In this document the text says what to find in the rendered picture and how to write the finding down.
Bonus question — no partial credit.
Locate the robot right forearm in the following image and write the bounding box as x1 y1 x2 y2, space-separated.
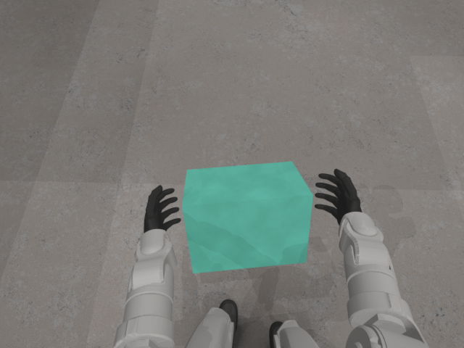
339 212 429 348

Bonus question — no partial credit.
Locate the right robot upper arm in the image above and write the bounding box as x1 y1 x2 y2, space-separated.
345 324 428 348

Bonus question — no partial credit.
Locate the carton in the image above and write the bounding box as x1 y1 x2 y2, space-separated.
182 162 313 273

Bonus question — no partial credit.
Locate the right robot shin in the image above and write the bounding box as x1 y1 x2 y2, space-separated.
278 320 299 332

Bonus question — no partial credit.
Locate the robot left forearm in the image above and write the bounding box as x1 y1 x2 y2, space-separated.
113 229 177 348

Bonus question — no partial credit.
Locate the robot right hand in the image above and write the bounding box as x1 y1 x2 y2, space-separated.
315 169 362 225

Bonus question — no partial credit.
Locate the right robot thigh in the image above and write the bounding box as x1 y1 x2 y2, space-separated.
273 327 320 348

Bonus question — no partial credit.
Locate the robot left hand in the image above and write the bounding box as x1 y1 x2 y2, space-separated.
144 185 181 233

